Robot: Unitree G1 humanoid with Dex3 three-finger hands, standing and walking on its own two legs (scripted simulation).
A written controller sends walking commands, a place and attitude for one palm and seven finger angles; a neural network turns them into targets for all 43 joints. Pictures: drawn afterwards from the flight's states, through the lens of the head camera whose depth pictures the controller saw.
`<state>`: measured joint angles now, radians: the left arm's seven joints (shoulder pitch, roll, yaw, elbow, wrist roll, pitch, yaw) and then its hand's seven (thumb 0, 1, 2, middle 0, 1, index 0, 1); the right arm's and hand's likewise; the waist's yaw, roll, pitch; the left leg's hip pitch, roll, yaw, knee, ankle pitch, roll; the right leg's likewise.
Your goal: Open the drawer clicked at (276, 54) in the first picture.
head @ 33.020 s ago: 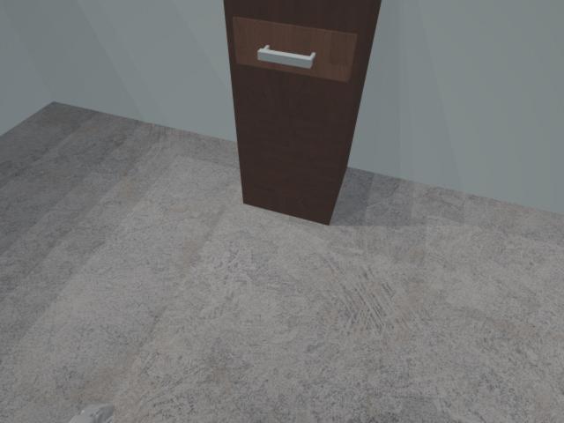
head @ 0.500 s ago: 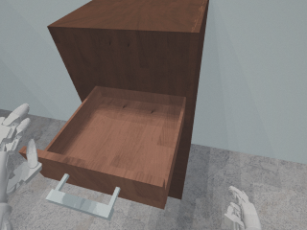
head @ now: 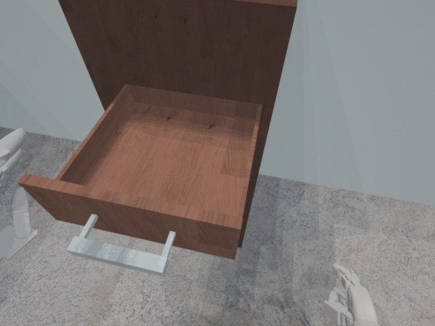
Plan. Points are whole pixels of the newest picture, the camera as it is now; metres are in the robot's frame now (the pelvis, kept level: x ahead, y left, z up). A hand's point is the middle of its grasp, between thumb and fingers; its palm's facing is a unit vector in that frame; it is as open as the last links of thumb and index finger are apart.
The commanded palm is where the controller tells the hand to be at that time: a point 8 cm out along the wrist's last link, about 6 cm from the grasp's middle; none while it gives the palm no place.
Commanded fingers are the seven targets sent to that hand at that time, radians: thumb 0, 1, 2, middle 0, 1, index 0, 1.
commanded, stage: step back with the hand held close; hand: left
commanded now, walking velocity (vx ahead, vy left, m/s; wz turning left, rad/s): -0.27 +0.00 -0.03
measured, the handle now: (124, 242) +0.25 +0.18 +0.02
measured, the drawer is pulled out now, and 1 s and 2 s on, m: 0.30 0.30 0.30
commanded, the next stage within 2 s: stop stepping back and stand still in 0.66 s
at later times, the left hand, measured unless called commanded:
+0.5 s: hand out of the picture +0.12 +0.26 +0.20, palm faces +0.41 -0.79 -0.46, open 7.4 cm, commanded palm +0.05 +0.30 +0.21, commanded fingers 0.00 0.90 0.90 -0.20 -0.30 -0.20 -0.30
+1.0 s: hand out of the picture +0.02 +0.23 +0.18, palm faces +0.36 -0.77 -0.53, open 7.4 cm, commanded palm -0.05 +0.26 +0.21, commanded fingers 0.00 0.90 0.90 -0.20 -0.30 -0.20 -0.30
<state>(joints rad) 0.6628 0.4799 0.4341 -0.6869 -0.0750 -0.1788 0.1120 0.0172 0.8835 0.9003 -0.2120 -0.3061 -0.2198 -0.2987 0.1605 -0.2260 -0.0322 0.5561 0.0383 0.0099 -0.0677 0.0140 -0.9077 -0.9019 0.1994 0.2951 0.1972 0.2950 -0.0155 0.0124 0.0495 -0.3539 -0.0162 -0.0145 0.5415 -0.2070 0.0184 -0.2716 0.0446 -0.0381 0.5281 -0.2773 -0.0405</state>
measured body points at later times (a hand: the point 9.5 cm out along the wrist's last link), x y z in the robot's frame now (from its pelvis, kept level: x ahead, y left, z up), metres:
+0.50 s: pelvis -0.08 +0.02 -0.01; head -0.05 +0.04 +0.44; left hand +0.09 +0.30 +0.22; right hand +0.09 -0.22 -0.09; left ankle +0.01 +0.12 -0.73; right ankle -0.04 -0.10 -0.71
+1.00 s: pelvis -0.18 -0.02 +0.00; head -0.16 -0.02 +0.45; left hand +0.00 +0.27 +0.21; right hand -0.03 -0.28 -0.08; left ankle -0.19 +0.09 -0.74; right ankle -0.21 -0.12 -0.73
